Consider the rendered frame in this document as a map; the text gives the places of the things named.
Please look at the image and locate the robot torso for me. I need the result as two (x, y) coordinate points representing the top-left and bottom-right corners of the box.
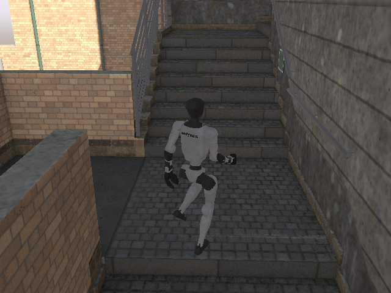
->
(180, 120), (209, 184)

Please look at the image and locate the right robot hand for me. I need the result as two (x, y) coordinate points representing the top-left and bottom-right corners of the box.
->
(230, 154), (236, 165)

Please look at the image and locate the robot right shin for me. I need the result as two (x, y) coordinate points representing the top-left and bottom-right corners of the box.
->
(197, 207), (214, 247)

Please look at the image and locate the robot left upper arm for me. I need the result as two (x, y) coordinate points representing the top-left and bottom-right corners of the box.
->
(165, 121), (185, 153)

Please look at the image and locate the robot right forearm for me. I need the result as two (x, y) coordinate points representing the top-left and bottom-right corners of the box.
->
(216, 153), (233, 164)

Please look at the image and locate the robot right upper arm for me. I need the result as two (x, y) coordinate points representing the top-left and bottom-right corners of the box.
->
(204, 126), (218, 162)

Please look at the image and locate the left robot hand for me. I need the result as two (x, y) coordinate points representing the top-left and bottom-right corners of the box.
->
(164, 171), (179, 189)

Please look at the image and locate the robot left forearm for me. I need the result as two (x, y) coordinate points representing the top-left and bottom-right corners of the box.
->
(164, 150), (173, 173)

